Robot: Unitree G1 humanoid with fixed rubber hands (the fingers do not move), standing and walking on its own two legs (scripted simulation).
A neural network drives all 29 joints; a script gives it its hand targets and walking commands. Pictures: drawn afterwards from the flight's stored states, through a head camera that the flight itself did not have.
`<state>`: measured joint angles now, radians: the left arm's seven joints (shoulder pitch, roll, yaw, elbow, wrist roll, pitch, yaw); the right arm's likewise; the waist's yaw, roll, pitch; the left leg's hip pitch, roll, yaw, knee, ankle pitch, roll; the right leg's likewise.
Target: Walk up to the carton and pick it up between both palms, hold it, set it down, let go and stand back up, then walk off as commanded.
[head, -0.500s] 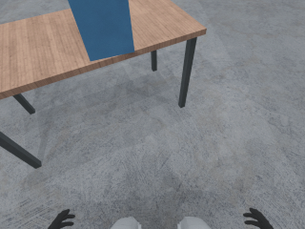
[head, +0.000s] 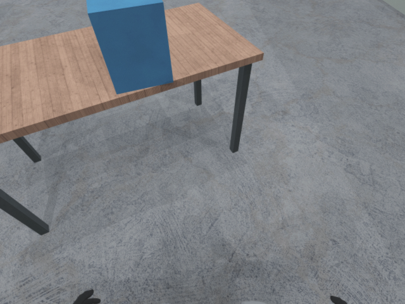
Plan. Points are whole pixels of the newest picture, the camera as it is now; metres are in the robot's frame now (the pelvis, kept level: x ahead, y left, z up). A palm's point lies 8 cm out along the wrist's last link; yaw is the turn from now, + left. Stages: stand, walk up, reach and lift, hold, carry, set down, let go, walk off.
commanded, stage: stand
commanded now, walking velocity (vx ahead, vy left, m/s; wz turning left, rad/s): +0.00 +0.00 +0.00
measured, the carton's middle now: (131, 34) +0.94 +0.26 +0.06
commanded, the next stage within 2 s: walk up in 0.36 s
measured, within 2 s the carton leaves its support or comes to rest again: neither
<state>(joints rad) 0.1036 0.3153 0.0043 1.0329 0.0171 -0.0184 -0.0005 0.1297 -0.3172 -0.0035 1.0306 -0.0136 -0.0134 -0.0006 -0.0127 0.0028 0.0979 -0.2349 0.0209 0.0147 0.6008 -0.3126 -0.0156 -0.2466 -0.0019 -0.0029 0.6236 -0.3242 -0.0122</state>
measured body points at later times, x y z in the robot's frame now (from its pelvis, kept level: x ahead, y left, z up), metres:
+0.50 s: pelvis +0.00 +0.00 +0.02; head +0.00 -0.01 +0.47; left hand +0.08 +0.29 -0.11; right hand +0.09 -0.29 -0.12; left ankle +0.01 +0.13 -0.73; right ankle +0.01 -0.11 -0.73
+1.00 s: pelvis +0.07 +0.05 -0.01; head +0.06 +0.07 +0.44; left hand +0.08 +0.39 -0.13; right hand +0.17 -0.26 -0.11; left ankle +0.09 +0.18 -0.73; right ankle +0.10 -0.06 -0.68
